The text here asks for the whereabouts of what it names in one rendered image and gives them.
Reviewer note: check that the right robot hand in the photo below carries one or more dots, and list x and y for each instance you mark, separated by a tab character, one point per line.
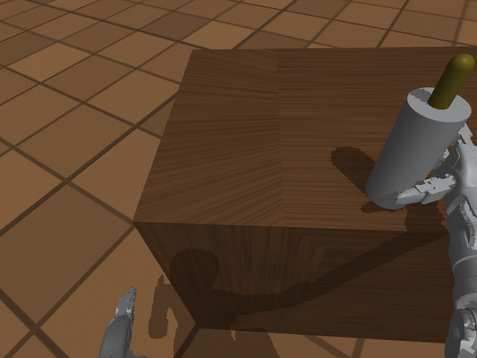
454	171

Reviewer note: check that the bottle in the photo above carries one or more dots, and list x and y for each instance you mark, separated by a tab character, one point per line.
426	125

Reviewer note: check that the left robot hand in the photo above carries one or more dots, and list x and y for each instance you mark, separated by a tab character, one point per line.
117	336

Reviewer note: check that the right robot arm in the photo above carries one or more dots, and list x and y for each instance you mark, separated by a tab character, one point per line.
461	222

